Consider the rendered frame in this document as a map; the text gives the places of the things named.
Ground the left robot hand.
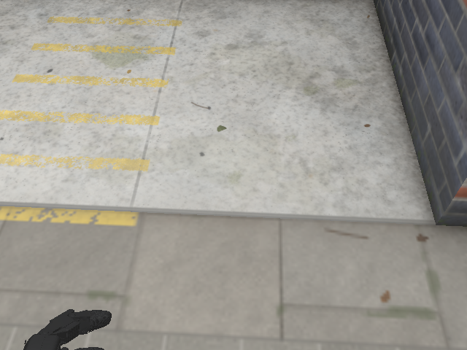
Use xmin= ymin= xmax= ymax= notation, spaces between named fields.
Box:
xmin=23 ymin=309 xmax=112 ymax=350

